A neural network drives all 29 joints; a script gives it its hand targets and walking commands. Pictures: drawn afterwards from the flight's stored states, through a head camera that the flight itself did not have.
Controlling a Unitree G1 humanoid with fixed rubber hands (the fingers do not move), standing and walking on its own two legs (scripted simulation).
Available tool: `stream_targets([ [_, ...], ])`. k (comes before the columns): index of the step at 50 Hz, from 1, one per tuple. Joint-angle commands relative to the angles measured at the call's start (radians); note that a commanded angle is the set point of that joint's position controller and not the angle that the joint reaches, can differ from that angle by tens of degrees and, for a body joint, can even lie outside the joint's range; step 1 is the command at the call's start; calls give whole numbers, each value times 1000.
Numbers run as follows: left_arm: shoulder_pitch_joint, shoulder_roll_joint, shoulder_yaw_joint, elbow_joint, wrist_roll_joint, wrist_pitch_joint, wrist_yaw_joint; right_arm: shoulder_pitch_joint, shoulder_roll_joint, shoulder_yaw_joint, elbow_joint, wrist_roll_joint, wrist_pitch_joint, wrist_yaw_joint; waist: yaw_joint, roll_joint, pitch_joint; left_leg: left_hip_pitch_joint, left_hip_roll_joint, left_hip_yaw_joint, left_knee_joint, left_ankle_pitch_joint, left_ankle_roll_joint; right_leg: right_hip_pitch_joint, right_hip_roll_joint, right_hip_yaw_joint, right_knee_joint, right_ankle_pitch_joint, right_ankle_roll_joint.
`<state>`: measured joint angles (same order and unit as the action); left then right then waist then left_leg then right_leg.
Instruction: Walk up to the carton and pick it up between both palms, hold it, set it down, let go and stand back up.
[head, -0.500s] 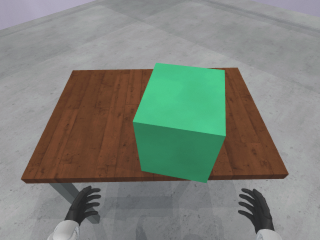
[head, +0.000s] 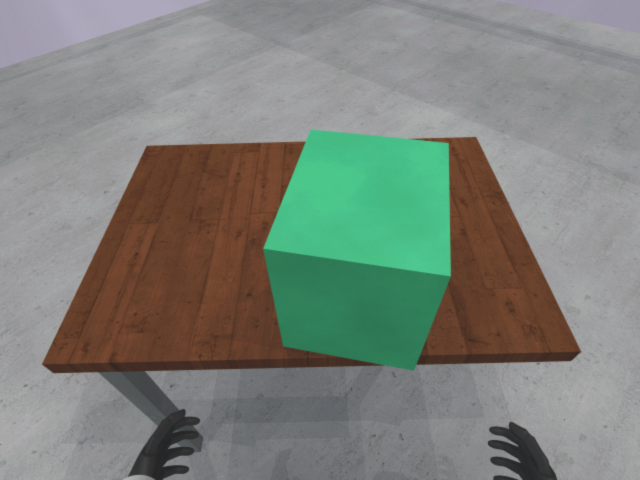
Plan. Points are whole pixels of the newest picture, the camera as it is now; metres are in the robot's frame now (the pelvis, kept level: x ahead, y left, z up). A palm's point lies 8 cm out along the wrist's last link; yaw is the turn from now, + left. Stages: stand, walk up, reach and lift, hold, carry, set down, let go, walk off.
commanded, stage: stand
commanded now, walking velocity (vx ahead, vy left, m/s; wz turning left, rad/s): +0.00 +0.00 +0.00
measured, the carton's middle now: (362, 249) +0.45 -0.02 +0.02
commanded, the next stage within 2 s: none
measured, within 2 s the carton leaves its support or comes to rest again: neither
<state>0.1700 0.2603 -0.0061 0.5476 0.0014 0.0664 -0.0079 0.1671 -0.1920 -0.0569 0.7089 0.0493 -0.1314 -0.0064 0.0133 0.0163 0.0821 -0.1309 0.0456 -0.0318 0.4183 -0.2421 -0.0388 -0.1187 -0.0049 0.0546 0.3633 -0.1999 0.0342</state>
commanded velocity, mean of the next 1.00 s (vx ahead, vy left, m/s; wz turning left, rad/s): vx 0.00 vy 0.00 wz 0.00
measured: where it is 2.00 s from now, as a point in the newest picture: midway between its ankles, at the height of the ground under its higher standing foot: outside the picture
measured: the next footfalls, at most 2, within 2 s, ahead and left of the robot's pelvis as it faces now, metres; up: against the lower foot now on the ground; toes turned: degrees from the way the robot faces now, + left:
none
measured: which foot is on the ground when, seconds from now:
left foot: down 0.00-1.00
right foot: down 0.00-1.00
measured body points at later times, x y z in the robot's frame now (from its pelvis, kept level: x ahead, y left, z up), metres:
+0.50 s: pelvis -0.02 +0.00 -0.01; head -0.04 +0.00 +0.44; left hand +0.12 +0.26 -0.10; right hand +0.11 -0.29 -0.09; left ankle -0.01 +0.14 -0.74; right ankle +0.00 -0.15 -0.74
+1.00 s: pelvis -0.02 +0.00 -0.01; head -0.02 -0.01 +0.44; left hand +0.10 +0.26 -0.11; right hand +0.10 -0.30 -0.10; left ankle -0.01 +0.14 -0.74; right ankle +0.00 -0.15 -0.74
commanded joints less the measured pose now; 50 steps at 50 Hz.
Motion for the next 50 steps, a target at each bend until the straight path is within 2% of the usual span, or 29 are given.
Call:
stream_targets([
  [1,75,204,123,-23,43,-102,16,18,-254,-69,-71,-111,54,-8,3,5,-231,-16,9,18,13,168,68,36,-62,-9,59,200,-43],
  [3,66,214,121,-13,45,-109,10,14,-246,-57,-74,-100,62,-2,2,-17,-193,-31,13,0,2,98,71,5,-71,1,47,167,-44],
  [9,62,248,115,26,37,-118,2,19,-293,-51,-66,-82,72,8,-1,10,-118,-46,23,-21,10,127,76,-30,-74,19,47,164,-51],
  [25,46,276,104,83,31,-116,-3,41,-343,-53,-57,-72,78,13,0,8,-31,-88,25,-39,-25,-6,72,-79,-62,32,28,5,-52],
  [50,23,291,95,119,15,-110,8,50,-353,-47,-42,-61,89,10,-10,1,-58,-42,45,-45,-22,66,67,-50,-77,41,42,82,-52],
])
